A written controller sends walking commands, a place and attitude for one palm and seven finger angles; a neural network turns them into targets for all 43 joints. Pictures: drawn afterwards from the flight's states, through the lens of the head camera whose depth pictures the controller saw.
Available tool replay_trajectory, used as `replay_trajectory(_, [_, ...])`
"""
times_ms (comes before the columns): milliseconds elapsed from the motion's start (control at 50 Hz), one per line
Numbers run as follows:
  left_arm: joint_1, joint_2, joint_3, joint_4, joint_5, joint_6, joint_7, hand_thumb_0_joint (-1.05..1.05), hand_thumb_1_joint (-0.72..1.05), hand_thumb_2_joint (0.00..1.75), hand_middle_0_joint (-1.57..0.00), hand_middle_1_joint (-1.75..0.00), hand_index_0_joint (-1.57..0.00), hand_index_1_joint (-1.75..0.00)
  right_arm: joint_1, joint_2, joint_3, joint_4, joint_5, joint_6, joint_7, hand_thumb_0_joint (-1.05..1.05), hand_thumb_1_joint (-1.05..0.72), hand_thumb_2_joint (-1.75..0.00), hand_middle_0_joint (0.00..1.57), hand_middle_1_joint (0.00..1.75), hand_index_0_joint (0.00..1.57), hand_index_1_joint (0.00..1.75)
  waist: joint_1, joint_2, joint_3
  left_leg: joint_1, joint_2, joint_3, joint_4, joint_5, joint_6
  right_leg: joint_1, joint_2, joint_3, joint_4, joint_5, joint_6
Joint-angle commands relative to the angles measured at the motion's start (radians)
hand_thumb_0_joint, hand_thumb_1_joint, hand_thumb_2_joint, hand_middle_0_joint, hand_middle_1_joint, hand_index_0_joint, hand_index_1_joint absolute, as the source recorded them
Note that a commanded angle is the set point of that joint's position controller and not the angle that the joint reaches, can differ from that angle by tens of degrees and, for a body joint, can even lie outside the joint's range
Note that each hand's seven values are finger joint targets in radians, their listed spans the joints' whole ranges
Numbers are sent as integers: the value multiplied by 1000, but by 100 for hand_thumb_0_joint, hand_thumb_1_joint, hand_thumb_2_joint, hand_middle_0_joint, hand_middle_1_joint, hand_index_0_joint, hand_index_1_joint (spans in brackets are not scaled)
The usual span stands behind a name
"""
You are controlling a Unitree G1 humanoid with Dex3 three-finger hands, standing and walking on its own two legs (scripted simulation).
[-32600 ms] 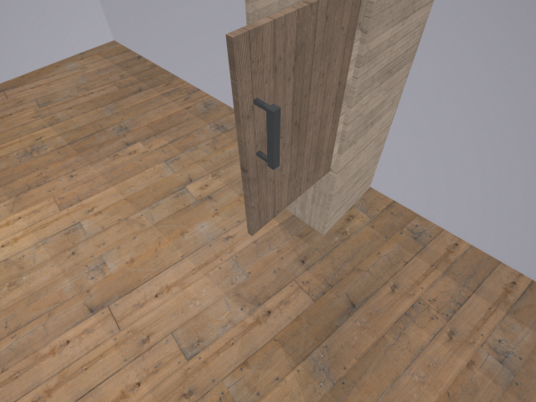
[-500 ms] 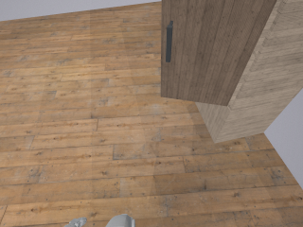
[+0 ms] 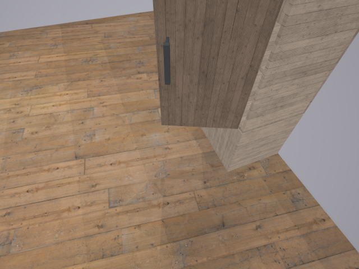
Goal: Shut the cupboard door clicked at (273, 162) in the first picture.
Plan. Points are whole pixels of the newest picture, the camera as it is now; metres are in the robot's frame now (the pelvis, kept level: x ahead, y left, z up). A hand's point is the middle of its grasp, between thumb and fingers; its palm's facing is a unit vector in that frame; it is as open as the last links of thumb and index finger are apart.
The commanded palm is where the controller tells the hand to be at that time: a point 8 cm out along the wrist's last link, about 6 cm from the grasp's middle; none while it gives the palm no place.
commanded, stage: take the last steps up to it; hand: left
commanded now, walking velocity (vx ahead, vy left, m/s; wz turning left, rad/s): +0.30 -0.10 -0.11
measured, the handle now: (167, 61) +0.77 +0.07 +0.03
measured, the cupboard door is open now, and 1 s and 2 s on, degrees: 65 65 65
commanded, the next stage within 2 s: come to a stop and stand still in 0.66 s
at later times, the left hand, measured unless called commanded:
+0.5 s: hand out of the picture +0.12 +0.14 -0.20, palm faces +0.01 -0.99 -0.13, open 7.4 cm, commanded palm none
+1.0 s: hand (155, 185) +0.38 +0.09 -0.17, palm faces -0.01 -0.97 -0.24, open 7.2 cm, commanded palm none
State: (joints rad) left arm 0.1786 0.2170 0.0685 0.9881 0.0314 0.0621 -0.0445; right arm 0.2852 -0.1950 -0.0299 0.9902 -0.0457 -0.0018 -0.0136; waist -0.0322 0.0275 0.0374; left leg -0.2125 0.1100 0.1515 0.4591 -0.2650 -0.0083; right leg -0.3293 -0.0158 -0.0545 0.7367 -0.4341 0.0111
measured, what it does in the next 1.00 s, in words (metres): walks ahead: right foot, then left foot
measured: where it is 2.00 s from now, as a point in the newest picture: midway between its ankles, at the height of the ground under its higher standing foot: (195, 255)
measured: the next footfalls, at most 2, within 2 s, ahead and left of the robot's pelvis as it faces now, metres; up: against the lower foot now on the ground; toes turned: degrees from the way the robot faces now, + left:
right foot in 0.08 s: +0.04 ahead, -0.14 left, +0.00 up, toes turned -4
left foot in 0.42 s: +0.25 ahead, +0.08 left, +0.00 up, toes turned +8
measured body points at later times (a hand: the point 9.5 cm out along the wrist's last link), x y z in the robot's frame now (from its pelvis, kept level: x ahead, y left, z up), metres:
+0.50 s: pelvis +0.15 -0.03 -0.02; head +0.19 -0.01 +0.43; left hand +0.12 +0.19 -0.19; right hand +0.22 -0.27 -0.16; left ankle +0.21 +0.07 -0.74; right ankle +0.02 -0.13 -0.69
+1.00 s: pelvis +0.31 -0.09 +0.00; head +0.35 -0.11 +0.45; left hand +0.38 +0.14 -0.15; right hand +0.33 -0.33 -0.17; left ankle +0.30 +0.03 -0.70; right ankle +0.30 -0.18 -0.74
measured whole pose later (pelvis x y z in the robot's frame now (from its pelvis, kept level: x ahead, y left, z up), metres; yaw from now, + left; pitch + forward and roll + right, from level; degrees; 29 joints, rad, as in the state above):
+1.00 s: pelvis +0.31 -0.09 +0.00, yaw -2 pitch +1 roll +2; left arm 0.16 0.15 0.04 1.04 0.02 -0.02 0.04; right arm 0.20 -0.19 -0.04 1.05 -0.01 0.04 -0.02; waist 0.00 0.01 0.08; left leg -0.38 0.00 0.05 0.84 -0.49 -0.05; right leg -0.23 -0.03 -0.09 0.46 -0.25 -0.04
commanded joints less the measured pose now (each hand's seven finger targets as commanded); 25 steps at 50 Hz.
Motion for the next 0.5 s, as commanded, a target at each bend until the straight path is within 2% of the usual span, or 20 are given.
replay_trajectory(0, [31,63,16,-50,-2,-45,-10,0,90,90,-20,-30,-20,-30,29,-218,-58,-16,8,-12,-13,0,-90,-90,20,30,20,30,31,78,-45,-48,180,-165,-115,-176,76,180,35,-55,-307,145,-21])
replay_trajectory(20, [91,104,26,-29,-1,-53,-3,0,90,90,-20,-30,-20,-30,19,-189,-54,-20,14,-15,-9,0,-90,-90,20,30,20,30,62,-5,-48,-167,129,-109,-14,-203,43,326,-15,14,-394,108,-44])
replay_trajectory(40, [172,183,41,-3,5,-63,12,0,90,90,-20,-30,-20,-30,-9,-124,-37,-44,25,-18,-3,0,-90,-90,20,30,20,30,104,-216,-48,-370,10,21,201,-292,-11,457,-212,287,-500,-82,-129])
replay_trajectory(60, [231,240,51,12,-3,-61,23,0,90,90,-20,-30,-20,-30,-118,-106,-25,-99,22,-17,4,0,-90,-90,20,30,20,30,156,-298,6,-498,-53,-10,426,-394,-22,420,-345,488,-597,-155,-227])
replay_trajectory(80, [230,205,46,25,-8,-70,39,0,90,90,-20,-30,-20,-30,-143,-122,-31,-102,19,-10,2,0,-90,-90,20,30,20,30,136,-270,31,-538,-27,-87,548,-326,-17,377,-355,515,-608,-163,-263])
replay_trajectory(100, [190,177,38,22,-8,-77,43,0,90,90,-20,-30,-20,-30,-139,-129,-35,-85,18,-14,2,0,-90,-90,20,30,20,30,114,-291,69,-568,-6,-114,602,-271,-18,359,-328,487,-600,-102,-272])
replay_trajectory(120, [157,133,24,16,-9,-84,47,0,90,90,-20,-30,-20,-30,-125,-131,-38,-72,16,-17,7,0,-90,-90,20,30,20,30,86,-227,91,-551,12,-128,608,-217,-21,324,-306,400,-579,-8,-265])
replay_trajectory(140, [127,111,14,14,-9,-92,47,0,90,90,-20,-30,-20,-30,-102,-114,-35,-57,13,-17,14,0,-90,-90,20,30,20,30,56,-164,77,-500,13,-115,587,-163,-30,297,-265,293,-554,123,-243])
replay_trajectory(180, [105,100,6,20,-8,-108,48,0,90,90,-20,-30,-20,-30,-56,-77,-30,-38,13,-14,23,0,-90,-90,20,30,20,30,22,-137,52,-413,12,-80,519,-97,-40,256,-230,178,-542,288,-219])
replay_trajectory(220, [115,98,0,36,-11,-117,47,0,90,90,-20,-30,-20,-30,-58,-64,-24,-41,15,-13,28,0,-90,-90,20,30,20,30,17,-143,51,-372,5,-58,425,-44,-42,238,-216,140,-544,362,-211])
replay_trajectory(280, [144,106,-1,73,-8,-121,49,0,90,90,-20,-30,-20,-30,-89,-50,-20,-52,18,-24,32,0,-90,-90,20,30,20,30,25,-135,45,-309,-11,-35,275,-23,-29,268,-216,140,-512,428,-203])
replay_trajectory(300, [146,110,0,80,-10,-120,49,0,90,90,-20,-30,-20,-30,-89,-53,-20,-54,20,-28,31,0,-90,-90,20,30,20,30,20,-132,45,-276,-19,-33,236,-7,-21,267,-215,136,-498,442,-197])
replay_trajectory(340, [134,110,2,92,-16,-119,50,0,90,90,-20,-30,-20,-30,-34,-66,-22,-32,17,-37,25,0,-90,-90,20,30,20,30,-17,-110,33,-159,-49,-4,138,51,-10,258,-188,104,-415,510,-173])
replay_trajectory(360, [129,99,1,94,-20,-117,50,0,90,90,-20,-30,-20,-30,39,-83,-27,-4,13,-44,18,0,-90,-90,20,30,20,30,-51,-80,11,-12,-67,-1,84,103,-2,192,-163,77,-304,561,-154])
replay_trajectory(380, [151,65,-2,89,-19,-113,49,0,90,90,-20,-30,-20,-30,155,-141,-40,31,5,-51,10,0,-90,-90,20,30,20,30,-84,47,-61,176,13,-136,28,137,31,76,-99,46,-98,470,-116])
replay_trajectory(400, [203,24,-7,67,-27,-108,44,0,90,90,-20,-30,-20,-30,272,-241,-62,54,-11,-54,-3,0,-90,-90,20,30,20,30,-102,268,-153,366,253,-453,-60,135,137,-122,20,-47,180,115,-67])
replay_trajectory(420, [157,41,-13,39,-18,-111,43,0,90,90,-20,-30,-20,-30,306,-267,-64,61,-4,-41,-9,0,-90,-90,20,30,20,30,-109,262,-152,321,358,-616,-190,19,197,-194,60,11,385,-169,-71])
replay_trajectory(440, [109,34,-11,28,-11,-100,42,0,90,90,-20,-30,-20,-30,232,-256,-62,46,3,-35,-15,0,-90,-90,20,30,20,30,-82,227,-94,220,364,-609,-235,-121,190,-266,0,73,498,-110,-70])
replay_trajectory(460, [74,37,-7,25,-11,-98,36,0,90,90,-20,-30,-20,-30,152,-207,-54,13,8,-35,-15,0,-90,-90,20,30,20,30,-58,153,-18,97,344,-565,-269,-218,189,-286,-45,83,531,-27,-63])
replay_trajectory(480, [48,37,-7,24,-4,-94,27,0,90,90,-20,-30,-20,-30,107,-165,-43,-1,8,-42,-15,0,-90,-90,20,30,20,30,-36,85,46,-2,310,-498,-297,-212,166,-261,-74,84,495,27,-51])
